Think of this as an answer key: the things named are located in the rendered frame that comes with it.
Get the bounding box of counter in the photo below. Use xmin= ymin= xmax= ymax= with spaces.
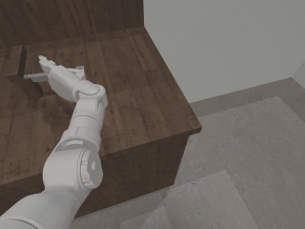
xmin=0 ymin=0 xmax=202 ymax=219

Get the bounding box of left robot hand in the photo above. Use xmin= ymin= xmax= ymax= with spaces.
xmin=38 ymin=55 xmax=87 ymax=103

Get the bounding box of left robot upper arm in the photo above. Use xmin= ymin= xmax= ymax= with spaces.
xmin=0 ymin=148 xmax=104 ymax=229

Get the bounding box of left robot forearm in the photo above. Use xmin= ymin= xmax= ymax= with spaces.
xmin=42 ymin=80 xmax=109 ymax=184

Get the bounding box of tap lever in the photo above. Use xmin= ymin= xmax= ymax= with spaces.
xmin=23 ymin=66 xmax=87 ymax=83

